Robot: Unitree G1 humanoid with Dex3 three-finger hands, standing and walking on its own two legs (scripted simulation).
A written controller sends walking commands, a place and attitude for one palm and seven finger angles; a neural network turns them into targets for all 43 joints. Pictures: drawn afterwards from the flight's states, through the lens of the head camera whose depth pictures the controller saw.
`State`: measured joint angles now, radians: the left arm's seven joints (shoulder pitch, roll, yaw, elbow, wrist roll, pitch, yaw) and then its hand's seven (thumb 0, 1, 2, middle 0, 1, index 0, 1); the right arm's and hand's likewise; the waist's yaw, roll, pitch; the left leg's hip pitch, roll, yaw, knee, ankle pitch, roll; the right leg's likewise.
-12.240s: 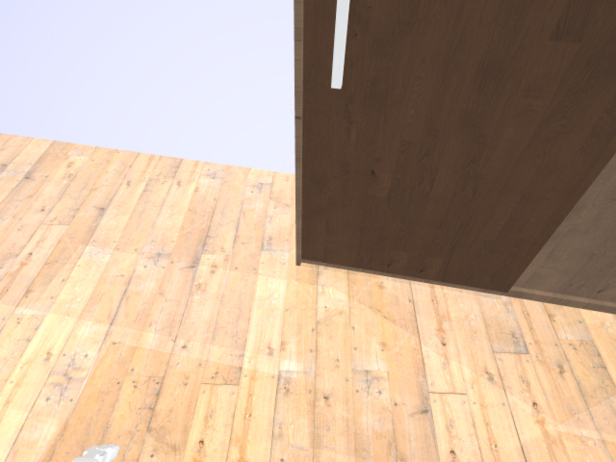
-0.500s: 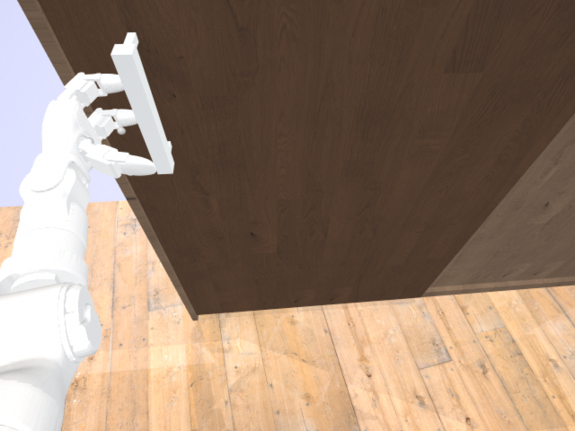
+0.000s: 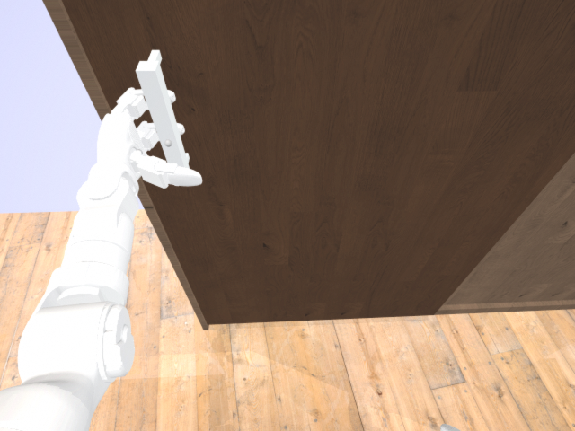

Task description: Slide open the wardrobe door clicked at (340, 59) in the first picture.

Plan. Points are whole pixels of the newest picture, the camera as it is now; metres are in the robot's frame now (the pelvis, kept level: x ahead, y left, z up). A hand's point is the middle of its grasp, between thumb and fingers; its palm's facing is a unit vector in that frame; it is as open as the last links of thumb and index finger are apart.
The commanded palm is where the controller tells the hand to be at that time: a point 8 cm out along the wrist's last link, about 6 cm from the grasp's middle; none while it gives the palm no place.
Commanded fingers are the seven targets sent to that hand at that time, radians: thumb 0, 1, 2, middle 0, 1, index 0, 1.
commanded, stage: slide the fingers in behind the handle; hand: left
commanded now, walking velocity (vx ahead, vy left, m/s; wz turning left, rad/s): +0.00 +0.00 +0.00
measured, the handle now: (170, 122) +0.51 +0.18 +0.15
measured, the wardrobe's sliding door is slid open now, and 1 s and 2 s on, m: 0.00 0.00 0.00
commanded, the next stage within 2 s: grip the handle and tug to test in 0.92 s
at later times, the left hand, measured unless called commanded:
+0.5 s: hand (179, 145) +0.46 +0.15 +0.16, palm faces +0.08 -1.00 -0.01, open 14.2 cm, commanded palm +0.43 +0.19 +0.15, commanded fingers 0.00 -0.50 0.30 -0.30 -1.20 -0.30 -1.20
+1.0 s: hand (180, 143) +0.46 +0.15 +0.16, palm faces +0.05 -1.00 +0.00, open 14.1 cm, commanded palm +0.43 +0.20 +0.15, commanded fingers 0.00 -0.50 0.30 -0.30 -1.20 -0.30 -1.20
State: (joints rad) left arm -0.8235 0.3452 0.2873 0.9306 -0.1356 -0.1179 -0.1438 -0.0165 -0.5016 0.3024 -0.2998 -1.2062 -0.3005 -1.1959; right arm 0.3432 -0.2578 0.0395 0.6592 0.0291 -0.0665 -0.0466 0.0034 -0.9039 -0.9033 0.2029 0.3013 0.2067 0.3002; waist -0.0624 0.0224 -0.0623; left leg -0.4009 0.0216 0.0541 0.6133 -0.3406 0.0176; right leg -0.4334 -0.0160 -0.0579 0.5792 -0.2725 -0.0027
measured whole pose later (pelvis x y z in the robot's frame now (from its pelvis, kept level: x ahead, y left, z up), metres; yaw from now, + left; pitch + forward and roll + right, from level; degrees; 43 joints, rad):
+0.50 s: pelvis -0.01 -0.01 +0.00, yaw +0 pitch +6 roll +0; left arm -0.82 0.34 0.27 0.94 -0.14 -0.13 -0.09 -0.02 -0.50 0.30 -0.27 -1.20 -0.26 -1.19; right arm 0.35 -0.27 0.03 0.67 0.03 -0.07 -0.06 0.00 -0.90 -0.90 0.20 0.30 0.21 0.30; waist -0.07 0.03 -0.04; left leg -0.38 0.03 0.05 0.59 -0.32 0.00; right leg -0.42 0.00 -0.06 0.57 -0.26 -0.02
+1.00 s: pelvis -0.01 -0.01 +0.00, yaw +0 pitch +7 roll +0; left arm -0.85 0.34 0.28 0.99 -0.13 -0.17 -0.11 -0.02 -0.50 0.30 -0.29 -1.20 -0.28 -1.20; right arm 0.36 -0.26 0.03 0.68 0.03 -0.08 -0.05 0.00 -0.90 -0.90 0.20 0.30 0.21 0.30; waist -0.07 0.03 -0.05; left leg -0.40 0.03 0.05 0.60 -0.33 0.01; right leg -0.44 -0.01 -0.06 0.58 -0.26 -0.01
